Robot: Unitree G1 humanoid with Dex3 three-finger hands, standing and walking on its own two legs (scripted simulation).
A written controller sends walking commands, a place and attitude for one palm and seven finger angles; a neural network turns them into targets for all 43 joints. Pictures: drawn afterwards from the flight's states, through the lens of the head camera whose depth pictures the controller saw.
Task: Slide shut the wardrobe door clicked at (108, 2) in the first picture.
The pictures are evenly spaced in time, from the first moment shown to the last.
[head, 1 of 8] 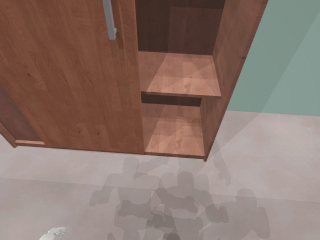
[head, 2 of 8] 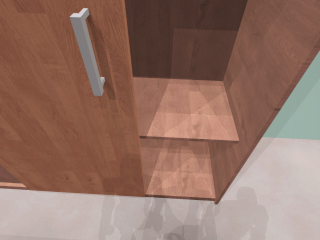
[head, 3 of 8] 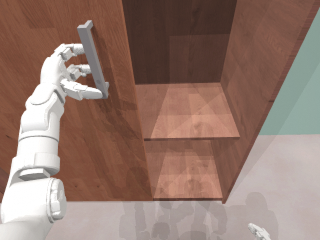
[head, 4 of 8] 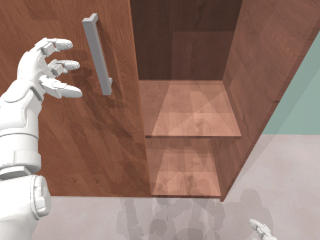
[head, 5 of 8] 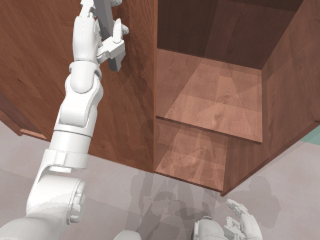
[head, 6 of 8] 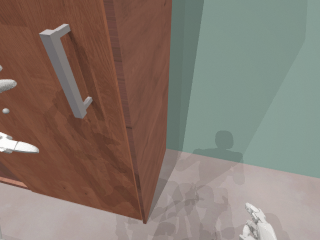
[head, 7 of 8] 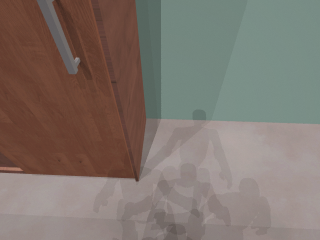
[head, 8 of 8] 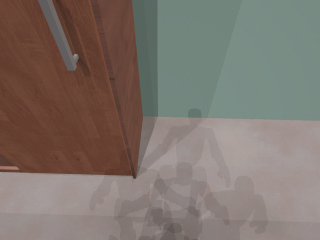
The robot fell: no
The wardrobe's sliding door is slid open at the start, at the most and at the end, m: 0.44 0.44 0.00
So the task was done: yes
